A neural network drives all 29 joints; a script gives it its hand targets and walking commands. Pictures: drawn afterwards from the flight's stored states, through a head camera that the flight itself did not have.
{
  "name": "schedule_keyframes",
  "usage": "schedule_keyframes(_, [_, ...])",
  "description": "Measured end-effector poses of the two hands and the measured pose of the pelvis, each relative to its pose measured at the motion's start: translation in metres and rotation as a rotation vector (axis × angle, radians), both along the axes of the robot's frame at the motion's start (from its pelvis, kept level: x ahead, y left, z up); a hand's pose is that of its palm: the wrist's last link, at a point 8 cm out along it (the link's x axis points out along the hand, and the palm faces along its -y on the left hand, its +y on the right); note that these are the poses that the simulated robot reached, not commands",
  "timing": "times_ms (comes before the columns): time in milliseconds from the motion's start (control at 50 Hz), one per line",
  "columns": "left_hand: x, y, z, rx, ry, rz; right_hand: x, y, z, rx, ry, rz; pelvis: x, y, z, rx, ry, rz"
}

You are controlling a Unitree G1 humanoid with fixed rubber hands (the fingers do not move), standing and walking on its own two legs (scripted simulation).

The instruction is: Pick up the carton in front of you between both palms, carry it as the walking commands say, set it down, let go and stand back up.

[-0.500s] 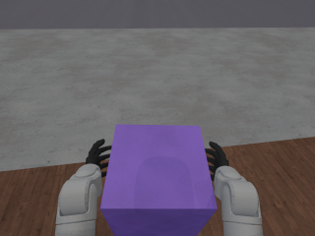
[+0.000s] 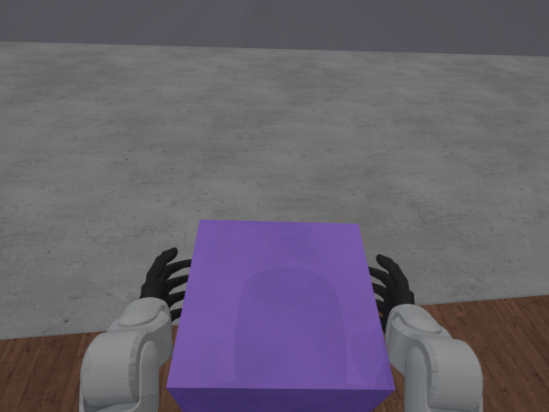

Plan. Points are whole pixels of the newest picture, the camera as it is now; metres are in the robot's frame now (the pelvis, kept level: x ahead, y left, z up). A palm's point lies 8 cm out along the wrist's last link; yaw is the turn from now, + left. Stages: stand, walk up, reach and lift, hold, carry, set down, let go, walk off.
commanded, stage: carry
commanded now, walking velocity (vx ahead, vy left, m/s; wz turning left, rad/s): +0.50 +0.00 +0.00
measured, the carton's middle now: (275, 334) +0.25 +0.01 +0.04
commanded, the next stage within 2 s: none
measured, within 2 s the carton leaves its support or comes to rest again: neither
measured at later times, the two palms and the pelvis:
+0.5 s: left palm (218, 139) +0.63 +0.14 +0.12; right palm (359, 150) +0.64 -0.16 +0.11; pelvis +0.32 -0.02 -0.01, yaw +2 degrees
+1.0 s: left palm (238, 88) +0.91 +0.13 +0.11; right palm (348, 98) +0.90 -0.17 +0.11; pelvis +0.56 -0.01 +0.02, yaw +0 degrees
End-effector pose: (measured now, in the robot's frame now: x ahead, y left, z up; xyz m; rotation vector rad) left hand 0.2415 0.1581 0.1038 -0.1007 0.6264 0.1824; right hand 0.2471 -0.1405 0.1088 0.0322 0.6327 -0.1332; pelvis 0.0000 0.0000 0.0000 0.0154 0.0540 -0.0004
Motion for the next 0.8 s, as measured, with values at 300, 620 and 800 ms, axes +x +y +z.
schedule_keyframes(300, [0.204, -0.004, 0.023, 0.002, -0.001, -0.067, 0.184, -0.003, 0.023, 0.013, 0.0, -0.078, 0.171, 0.013, 0.03, -0.033, 0.021, -0.007])
schedule_keyframes(620, [0.461, -0.016, -0.007, 0.053, 0.091, 0.056, 0.481, -0.016, -0.018, 0.052, 0.091, 0.049, 0.377, -0.034, 0.007, -0.002, 0.012, 0.036])
schedule_keyframes(800, [0.582, -0.022, 0.004, 0.007, 0.011, 0.036, 0.587, -0.023, -0.006, 0.062, 0.012, -0.012, 0.468, -0.028, 0.015, -0.001, 0.037, 0.018])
